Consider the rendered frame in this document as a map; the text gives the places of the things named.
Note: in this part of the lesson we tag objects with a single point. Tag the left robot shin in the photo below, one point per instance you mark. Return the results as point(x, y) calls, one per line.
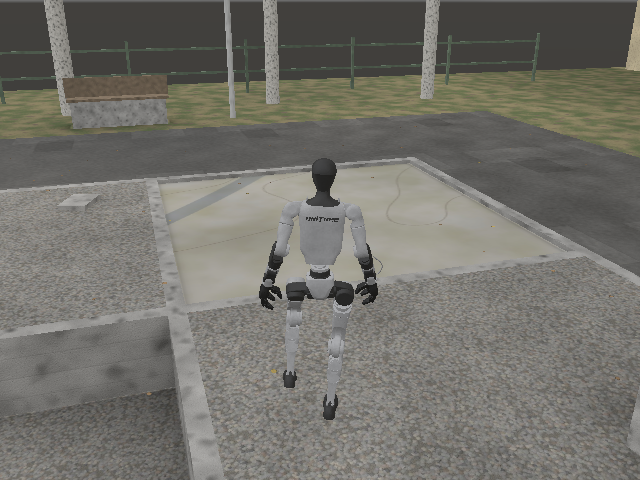
point(291, 343)

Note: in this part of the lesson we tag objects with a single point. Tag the robot right hand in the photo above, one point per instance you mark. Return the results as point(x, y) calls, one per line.
point(372, 289)

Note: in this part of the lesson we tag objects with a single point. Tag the robot right upper arm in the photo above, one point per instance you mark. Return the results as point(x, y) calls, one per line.
point(353, 212)

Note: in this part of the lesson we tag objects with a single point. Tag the robot left upper arm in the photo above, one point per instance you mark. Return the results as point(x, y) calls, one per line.
point(290, 210)

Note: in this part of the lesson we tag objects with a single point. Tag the robot left forearm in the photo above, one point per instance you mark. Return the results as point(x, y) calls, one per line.
point(272, 268)

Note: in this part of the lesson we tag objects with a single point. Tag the robot right forearm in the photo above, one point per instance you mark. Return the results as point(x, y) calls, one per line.
point(368, 269)

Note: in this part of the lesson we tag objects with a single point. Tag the left robot foot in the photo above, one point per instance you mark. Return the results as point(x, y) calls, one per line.
point(289, 380)

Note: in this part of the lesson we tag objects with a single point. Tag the robot left hand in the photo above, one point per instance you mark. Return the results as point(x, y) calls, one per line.
point(264, 294)

